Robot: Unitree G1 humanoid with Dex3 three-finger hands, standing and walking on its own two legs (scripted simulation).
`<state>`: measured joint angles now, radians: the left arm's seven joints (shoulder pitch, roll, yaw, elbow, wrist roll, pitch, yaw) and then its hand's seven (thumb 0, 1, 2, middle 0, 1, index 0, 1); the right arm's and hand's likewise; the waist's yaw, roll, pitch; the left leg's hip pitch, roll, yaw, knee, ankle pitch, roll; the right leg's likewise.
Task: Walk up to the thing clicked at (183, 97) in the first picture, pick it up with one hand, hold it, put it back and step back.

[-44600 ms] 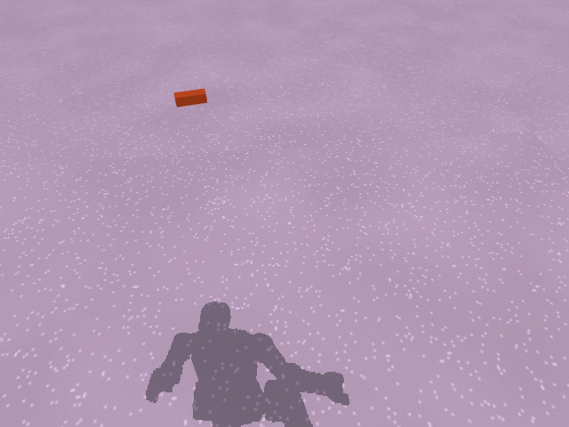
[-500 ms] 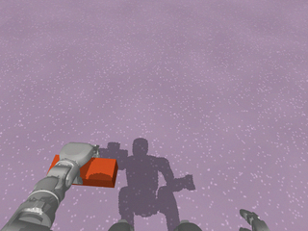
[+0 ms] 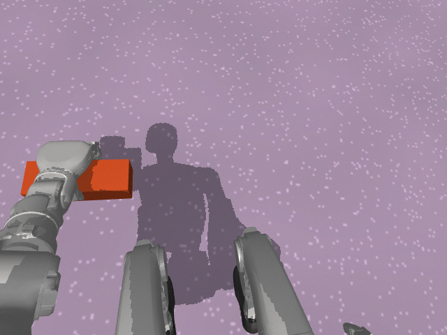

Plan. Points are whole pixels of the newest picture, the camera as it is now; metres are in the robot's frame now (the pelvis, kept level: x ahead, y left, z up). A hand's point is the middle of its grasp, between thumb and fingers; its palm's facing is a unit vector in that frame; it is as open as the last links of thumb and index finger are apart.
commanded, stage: crouch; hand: left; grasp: from above
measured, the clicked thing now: (82, 180) +0.44 +0.25 -0.19
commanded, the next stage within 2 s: lower in 1.10 s
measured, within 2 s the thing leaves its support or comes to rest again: rests again in 1.76 s
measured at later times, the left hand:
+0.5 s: hand (94, 179) +0.47 +0.26 -0.29, palm faces -0.47 +0.01 -0.88, open 10.0 cm
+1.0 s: hand (101, 179) +0.49 +0.26 -0.36, palm faces -0.48 +0.01 -0.88, open 10.1 cm
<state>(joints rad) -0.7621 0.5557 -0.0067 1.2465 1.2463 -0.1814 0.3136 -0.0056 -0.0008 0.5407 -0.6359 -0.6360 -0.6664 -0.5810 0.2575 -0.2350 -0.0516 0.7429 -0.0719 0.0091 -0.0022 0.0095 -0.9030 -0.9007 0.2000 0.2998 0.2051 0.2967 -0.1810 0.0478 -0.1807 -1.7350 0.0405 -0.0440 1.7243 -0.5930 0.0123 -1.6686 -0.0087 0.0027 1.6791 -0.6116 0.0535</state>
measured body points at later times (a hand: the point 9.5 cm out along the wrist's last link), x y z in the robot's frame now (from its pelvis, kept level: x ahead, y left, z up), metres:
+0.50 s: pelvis +0.00 -0.01 -0.12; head +0.25 +0.05 +0.25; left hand +0.49 +0.25 -0.24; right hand +0.05 -0.29 -0.22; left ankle +0.07 +0.11 -0.50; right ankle +0.07 -0.15 -0.50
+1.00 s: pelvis -0.01 -0.01 -0.18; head +0.26 +0.05 +0.17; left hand +0.51 +0.25 -0.31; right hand -0.01 -0.28 -0.27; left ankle +0.07 +0.11 -0.50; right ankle +0.07 -0.15 -0.50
